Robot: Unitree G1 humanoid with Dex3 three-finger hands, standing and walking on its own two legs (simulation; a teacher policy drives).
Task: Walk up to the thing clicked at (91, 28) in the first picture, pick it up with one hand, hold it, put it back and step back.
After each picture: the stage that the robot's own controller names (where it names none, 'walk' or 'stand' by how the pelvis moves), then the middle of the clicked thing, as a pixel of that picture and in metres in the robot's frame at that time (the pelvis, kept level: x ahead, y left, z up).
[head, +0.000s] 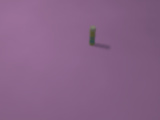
stand; (92, 36) +1.51 -0.11 -0.65
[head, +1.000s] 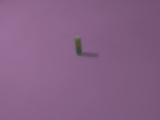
walk; (78, 45) +1.38 +0.16 -0.63
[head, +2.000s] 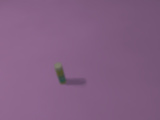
walk; (60, 74) +0.92 +0.29 -0.65
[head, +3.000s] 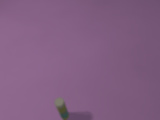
walk; (62, 109) +0.58 +0.25 -0.65
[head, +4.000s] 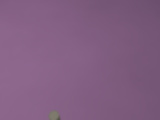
stand; out of the picture +0.48 +0.21 -0.64
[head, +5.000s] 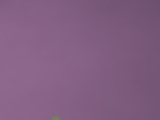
stand; out of the picture +0.45 +0.20 -0.66
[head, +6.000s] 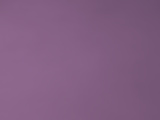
stand; out of the picture +0.41 +0.21 -0.66
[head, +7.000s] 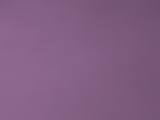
stand; out of the picture +0.42 +0.21 -0.66
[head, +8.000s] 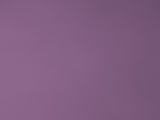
stand; out of the picture +0.41 +0.22 -0.66
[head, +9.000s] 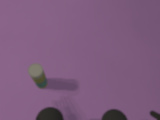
go down; (39, 77) +0.47 +0.22 -0.42
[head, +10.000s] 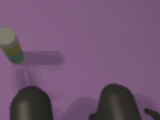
go down; (11, 48) +0.49 +0.28 -0.26
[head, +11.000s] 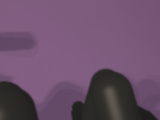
close in; out of the picture +0.47 +0.31 -0.19
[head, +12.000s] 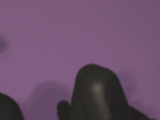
close; out of the picture +0.45 +0.34 -0.16
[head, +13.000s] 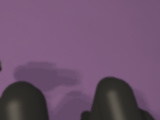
lift; out of the picture +0.37 +0.29 -0.08
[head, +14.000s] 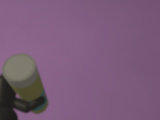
lift; (31, 89) +0.31 +0.17 +0.06
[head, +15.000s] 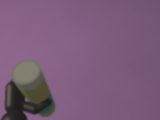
hold; (38, 93) +0.32 +0.15 +0.02
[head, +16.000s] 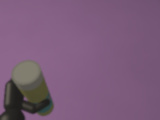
hold; (37, 92) +0.32 +0.16 +0.03
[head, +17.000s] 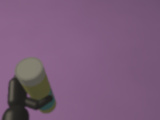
crouch; (39, 90) +0.33 +0.15 +0.03
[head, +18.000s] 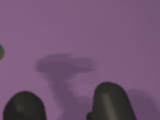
crouch; out of the picture +0.47 +0.27 -0.05
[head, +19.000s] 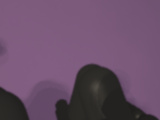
lower; out of the picture +0.43 +0.34 -0.16
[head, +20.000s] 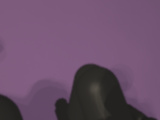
lower; out of the picture +0.43 +0.34 -0.16
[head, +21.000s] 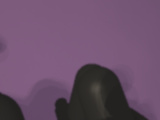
lower; out of the picture +0.43 +0.34 -0.16
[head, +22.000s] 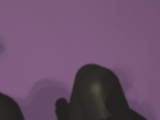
lower; out of the picture +0.43 +0.34 -0.16
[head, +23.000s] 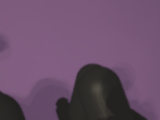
loosen; out of the picture +0.44 +0.34 -0.16
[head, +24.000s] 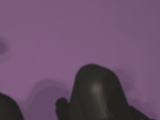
withdraw; out of the picture +0.43 +0.34 -0.16
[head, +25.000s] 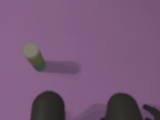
walk; (36, 59) +0.48 +0.25 -0.34
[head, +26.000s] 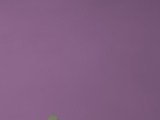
stand; out of the picture +0.42 +0.20 -0.59
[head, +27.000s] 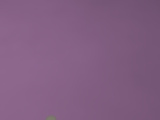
stand; out of the picture +0.42 +0.21 -0.60
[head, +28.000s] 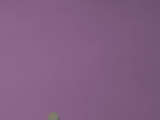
stand; out of the picture +0.43 +0.21 -0.61
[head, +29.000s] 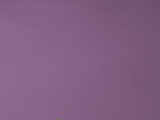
stand; out of the picture +0.44 +0.20 -0.66
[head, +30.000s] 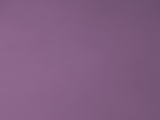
stand; out of the picture +0.41 +0.21 -0.66
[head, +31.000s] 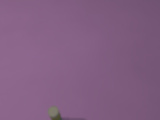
walk; (55, 117) +0.43 +0.21 -0.65
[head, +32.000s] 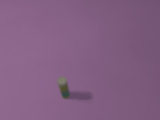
walk; (64, 88) +0.67 +0.21 -0.64
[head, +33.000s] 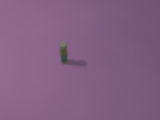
stand; (63, 53) +1.06 +0.19 -0.63
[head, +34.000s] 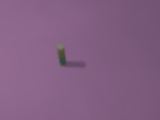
stand; (61, 55) +1.04 +0.19 -0.63
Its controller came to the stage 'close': yes
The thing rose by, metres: 0.68
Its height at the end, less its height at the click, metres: +0.00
